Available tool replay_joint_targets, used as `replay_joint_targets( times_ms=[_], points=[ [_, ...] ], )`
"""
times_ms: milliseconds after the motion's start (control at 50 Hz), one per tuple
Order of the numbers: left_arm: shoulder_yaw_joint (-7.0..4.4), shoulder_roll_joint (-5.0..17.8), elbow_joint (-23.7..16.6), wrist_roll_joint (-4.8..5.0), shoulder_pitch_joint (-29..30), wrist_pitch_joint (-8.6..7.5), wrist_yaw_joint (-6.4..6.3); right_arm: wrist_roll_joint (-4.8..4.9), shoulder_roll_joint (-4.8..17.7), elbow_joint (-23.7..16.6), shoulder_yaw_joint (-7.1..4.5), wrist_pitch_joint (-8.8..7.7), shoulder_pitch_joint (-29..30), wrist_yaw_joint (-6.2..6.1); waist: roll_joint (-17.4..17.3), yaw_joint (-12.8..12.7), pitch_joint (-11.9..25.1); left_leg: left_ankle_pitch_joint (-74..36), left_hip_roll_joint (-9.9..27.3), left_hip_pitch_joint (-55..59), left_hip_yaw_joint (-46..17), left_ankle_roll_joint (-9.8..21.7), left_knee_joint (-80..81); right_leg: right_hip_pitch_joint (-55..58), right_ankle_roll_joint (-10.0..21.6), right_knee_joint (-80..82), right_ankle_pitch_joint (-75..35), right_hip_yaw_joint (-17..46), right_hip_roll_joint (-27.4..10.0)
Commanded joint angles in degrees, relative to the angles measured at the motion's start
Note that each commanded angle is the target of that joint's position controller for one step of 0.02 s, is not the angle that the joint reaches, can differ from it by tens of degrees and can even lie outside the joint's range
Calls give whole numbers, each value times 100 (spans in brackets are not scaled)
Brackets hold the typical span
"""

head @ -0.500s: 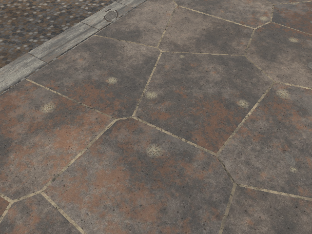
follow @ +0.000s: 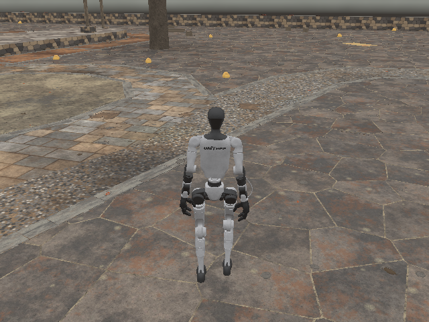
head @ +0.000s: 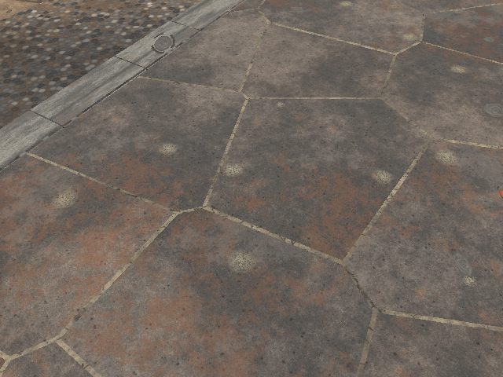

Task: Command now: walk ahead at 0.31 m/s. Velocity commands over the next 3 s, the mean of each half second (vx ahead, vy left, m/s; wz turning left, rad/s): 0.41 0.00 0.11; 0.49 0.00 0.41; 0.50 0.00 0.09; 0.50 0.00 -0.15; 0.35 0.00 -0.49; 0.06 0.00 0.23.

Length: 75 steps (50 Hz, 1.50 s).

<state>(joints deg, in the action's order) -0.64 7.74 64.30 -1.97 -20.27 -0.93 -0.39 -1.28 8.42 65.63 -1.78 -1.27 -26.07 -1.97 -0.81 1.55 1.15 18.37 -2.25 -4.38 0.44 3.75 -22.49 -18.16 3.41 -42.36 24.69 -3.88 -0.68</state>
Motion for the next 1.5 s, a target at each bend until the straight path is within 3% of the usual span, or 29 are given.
replay_joint_targets(
  times_ms=[20,100,120,140,160,180,220,320,460,520,560,580,600,620,640,660,700,800,900,1020,1080,1120,1140,1160,1180,1200,1240,1340,1500],
  points=[
    [-108,334,-613,58,555,-255,97,-7,738,-99,-161,-139,-308,10,-457,-16,-1242,1324,1772,-278,-1942,993,1471,-1241,61,83,-21,130,-236],
    [-241,306,-175,138,-929,-318,82,68,696,-279,-158,-239,181,48,-80,-763,-773,516,994,-1922,-795,602,162,1930,49,1615,-850,-246,278],
    [-362,703,-48,48,-1626,-368,16,37,397,-409,-67,-303,338,95,927,-1077,-558,254,429,-2520,-65,361,-1517,2661,169,2490,63,1170,-747],
    [-502,1308,76,86,-2294,-322,1,28,144,-668,-11,-340,296,152,2090,-1092,-340,1180,-165,-3606,478,173,-3237,3030,698,3516,1578,3710,-2045],
    [-431,1039,16,78,-1786,-243,-16,-143,499,-725,-94,-313,485,209,1195,-728,-807,1036,243,-3793,20,266,-4209,2306,857,3602,1964,3975,-2162],
    [-371,876,-231,75,-1114,-261,14,-141,416,-780,-85,-330,677,277,544,-471,-1113,413,489,-3854,-135,299,-4419,1792,814,3582,1597,3453,-2004],
    [-299,722,-421,89,-598,-369,25,-65,316,-737,-84,-369,679,350,197,-188,-1018,-348,707,-3473,-152,202,-4160,1471,667,3656,15,2370,-1550],
    [-169,540,-127,105,-1212,-514,-53,-26,323,-844,-135,-162,1031,384,443,-133,-758,-870,588,-3710,210,27,-3886,1978,420,3401,-3142,805,-1123],
    [-77,555,-77,88,-1304,-587,-147,28,185,-1525,-3,-144,2672,409,589,-323,-1073,-1615,167,-3021,814,202,-1651,1713,229,3433,-4794,-292,-1025],
    [-134,815,-75,111,-1207,-619,-240,12,442,-1481,-93,-164,2247,367,689,-19,-660,-1343,-212,-2193,1076,539,-1373,2202,131,2460,-7110,-589,-1170],
    [-211,1033,-163,88,-991,-554,-288,-2,691,-1137,-238,-200,1087,325,824,486,-3,-978,-434,-1126,1012,833,-1266,2272,138,843,-7711,-655,-1300],
    [-249,1117,-233,110,-839,-527,-255,-52,838,-921,-336,-220,400,304,775,847,288,-1047,-406,-263,809,1012,-775,1880,146,-348,-6961,-707,-1230],
    [-247,1034,-432,117,-668,-524,-181,-124,1225,-853,-488,-197,-158,258,303,1114,655,-241,511,720,-472,1369,-442,842,132,-2249,-4843,-800,-896],
    [-198,460,-769,196,-1035,-539,-55,-96,1670,-962,-592,-125,86,271,-1164,470,1131,-590,2183,2173,-3898,2450,133,-1499,-130,-4496,516,-293,446],
    [-238,818,-1004,137,-361,-592,-2,43,1564,-982,-567,-75,303,277,-275,532,945,315,2093,1995,-4212,2435,762,-2376,0,-4672,73,655,197],
    [-249,916,-1230,149,149,-666,35,67,1292,-1052,-488,-86,719,247,-3,370,200,303,2023,1229,-3538,2117,986,-2575,40,-4194,-482,724,-138],
    [-286,865,-1269,75,231,-624,8,53,857,-1087,-356,-179,1036,216,649,-138,-360,-1191,1532,-147,-2520,1626,1125,-1831,-67,-3194,-802,702,-464],
    [-266,686,-1538,-85,513,-206,78,129,1099,-1060,-333,-384,628,164,141,-333,-438,-2532,895,-819,-1494,1324,1226,-1551,-459,-1886,-1155,421,-570],
    [-243,721,-1953,-24,1712,-160,177,141,940,-929,-251,-371,-170,188,-224,171,-463,-3511,711,-43,-1175,618,1186,-2012,-442,-489,-2486,153,-481],
    [-152,738,-2350,54,2755,-222,224,34,1007,-873,-191,-383,-601,87,-352,493,-571,-4209,944,1100,-1208,605,975,-2164,-205,665,-2503,-43,-143],
    [-192,901,-2304,85,2289,-305,189,-6,1183,-910,-204,-424,-312,31,-460,92,-421,-5579,1101,1214,-1092,529,477,-1185,90,1195,-2011,-55,128],
    [-321,1171,-1890,103,945,-363,70,-27,1305,-913,-227,-449,-128,54,-449,-517,232,-6437,1005,1156,-958,435,-886,302,335,1551,-1830,-60,379],
    [-393,1332,-1646,12,11,-409,-7,24,1242,-980,-206,-467,-7,85,-291,-956,740,-5370,837,359,-847,406,-2047,1689,529,1680,-1969,349,-91],
    [-511,1850,-1571,-152,-773,-409,-68,168,792,-1184,-102,-492,-262,125,610,-1000,1569,-2776,239,-1017,-494,256,-3942,3201,965,1645,-1589,2263,-1606],
    [-578,1893,-1445,-51,-610,-317,34,287,841,-1061,-157,-450,-865,135,1550,-601,1867,1016,-568,-2392,-402,138,-5393,3734,1677,2360,-1740,4499,-2420],
    [-493,1468,-1566,98,50,-281,102,78,1161,-1075,-210,-398,-465,107,597,-389,892,595,-86,-2870,-655,204,-5588,2853,1528,2609,-1006,3995,-2156],
    [-337,907,-1579,83,627,-349,136,10,907,-1266,-172,-389,298,188,6,-206,-227,-2,323,-2838,-567,186,-4947,1433,1173,3026,-1384,2602,-1616],
    [-302,957,-1121,146,13,-550,109,-116,647,-1360,-132,-185,457,360,408,62,-338,-430,623,-2706,-206,-27,-4128,907,931,3396,-2732,1405,-1092],
    [-273,1038,-856,164,-772,-547,90,-23,538,-2011,1,-181,2468,414,500,-391,-603,-1872,635,-3041,334,-227,-1775,1377,685,3512,-3696,706,-819]
  ],
)
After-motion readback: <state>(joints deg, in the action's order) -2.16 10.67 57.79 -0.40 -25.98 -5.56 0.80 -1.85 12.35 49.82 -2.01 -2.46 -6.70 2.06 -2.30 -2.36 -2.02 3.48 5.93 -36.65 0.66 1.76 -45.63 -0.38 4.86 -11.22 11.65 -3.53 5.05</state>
